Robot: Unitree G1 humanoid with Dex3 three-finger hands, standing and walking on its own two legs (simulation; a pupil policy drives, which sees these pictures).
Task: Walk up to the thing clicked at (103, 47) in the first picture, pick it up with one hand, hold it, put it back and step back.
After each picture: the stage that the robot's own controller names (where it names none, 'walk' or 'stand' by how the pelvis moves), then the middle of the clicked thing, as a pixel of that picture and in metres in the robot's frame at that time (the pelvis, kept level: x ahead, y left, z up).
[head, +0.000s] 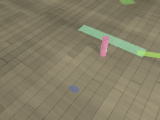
stand; (104, 46) +1.32 -0.28 -0.65
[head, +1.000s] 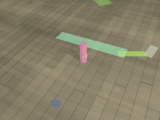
walk; (83, 52) +1.23 +0.06 -0.62
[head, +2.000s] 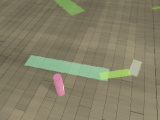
walk; (59, 85) +0.79 +0.24 -0.65
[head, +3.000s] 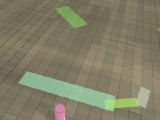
walk; (60, 116) +0.53 +0.13 -0.63
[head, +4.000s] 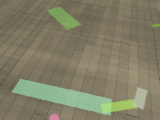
stand; out of the picture +0.46 +0.16 -0.65
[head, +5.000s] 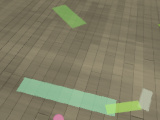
stand; out of the picture +0.45 +0.14 -0.66
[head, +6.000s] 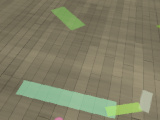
stand; out of the picture +0.44 +0.13 -0.66
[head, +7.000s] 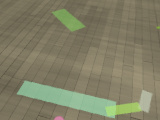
stand; out of the picture +0.45 +0.14 -0.66
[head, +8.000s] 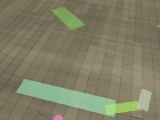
stand; out of the picture +0.46 +0.14 -0.66
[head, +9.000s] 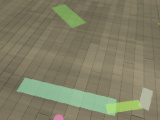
stand; out of the picture +0.45 +0.14 -0.66
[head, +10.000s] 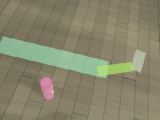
go down; (47, 89) +0.49 +0.15 -0.53
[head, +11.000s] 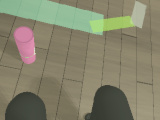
go down; (26, 47) +0.54 +0.18 -0.27
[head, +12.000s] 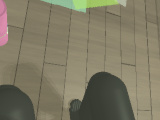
close in; out of the picture +0.54 +0.20 -0.21
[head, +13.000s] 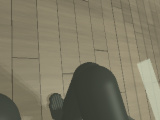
close; out of the picture +0.53 +0.24 -0.17
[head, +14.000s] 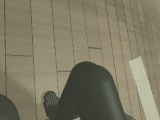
lift; out of the picture +0.51 +0.24 -0.17
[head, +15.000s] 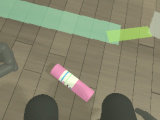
hold; (72, 82) +0.42 +0.02 -0.41
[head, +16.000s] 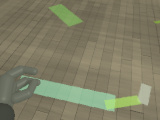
hold; out of the picture +0.35 +0.01 -0.70
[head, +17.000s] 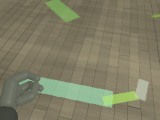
hold; out of the picture +0.33 +0.03 -0.70
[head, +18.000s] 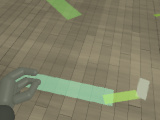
stand; out of the picture +0.33 +0.03 -0.70
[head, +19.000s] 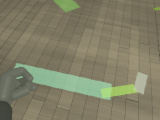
crouch; out of the picture +0.33 +0.04 -0.69
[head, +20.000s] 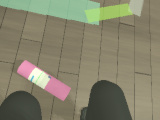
crouch; (44, 80) +0.39 +0.06 -0.35
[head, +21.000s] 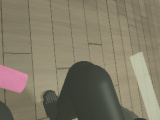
lower; out of the picture +0.38 +0.12 -0.27
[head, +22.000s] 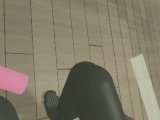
lower; out of the picture +0.37 +0.12 -0.27
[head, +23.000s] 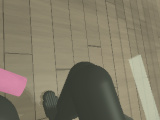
lower; out of the picture +0.37 +0.13 -0.27
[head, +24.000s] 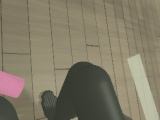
lower; out of the picture +0.36 +0.13 -0.27
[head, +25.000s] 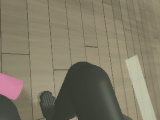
loosen; out of the picture +0.36 +0.13 -0.27
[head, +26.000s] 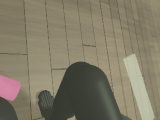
withdraw; out of the picture +0.36 +0.13 -0.28
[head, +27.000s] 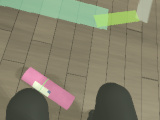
walk; (48, 88) +0.36 +0.09 -0.34
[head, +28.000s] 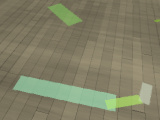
stand; out of the picture +0.28 +0.06 -0.67
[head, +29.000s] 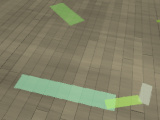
stand; out of the picture +0.28 +0.08 -0.69
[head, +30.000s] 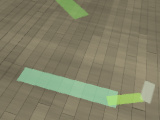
stand; out of the picture +0.27 +0.07 -0.70
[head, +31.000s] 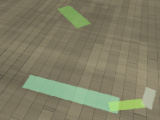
walk; out of the picture +0.28 +0.07 -0.74
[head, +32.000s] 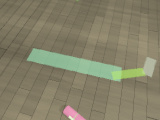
walk; (78, 119) +0.41 +0.01 -0.73
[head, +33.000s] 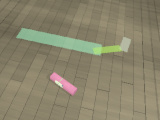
walk; (63, 83) +0.72 +0.08 -0.73
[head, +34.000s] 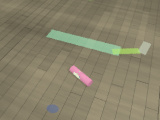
stand; (80, 75) +0.93 +0.05 -0.73
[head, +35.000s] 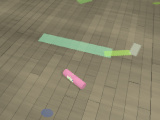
stand; (74, 78) +0.92 +0.05 -0.75
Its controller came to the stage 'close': yes
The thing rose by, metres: 0.00
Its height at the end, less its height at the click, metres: -0.09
